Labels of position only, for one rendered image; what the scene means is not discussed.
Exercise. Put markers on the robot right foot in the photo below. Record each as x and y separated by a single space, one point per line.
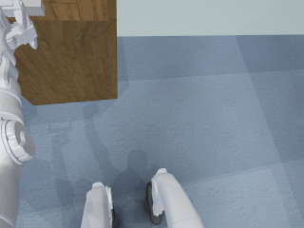
154 219

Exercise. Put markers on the robot left hand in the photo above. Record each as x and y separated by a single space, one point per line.
20 32

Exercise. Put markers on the left robot forearm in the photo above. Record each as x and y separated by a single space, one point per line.
10 91

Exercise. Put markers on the right robot thigh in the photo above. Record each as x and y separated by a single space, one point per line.
178 208

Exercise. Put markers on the robot left upper arm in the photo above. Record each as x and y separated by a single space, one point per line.
16 148

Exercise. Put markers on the cabinet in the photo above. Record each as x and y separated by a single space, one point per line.
75 61

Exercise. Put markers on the handle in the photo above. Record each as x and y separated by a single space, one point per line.
34 7

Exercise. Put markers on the drawer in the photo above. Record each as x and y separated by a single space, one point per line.
72 10

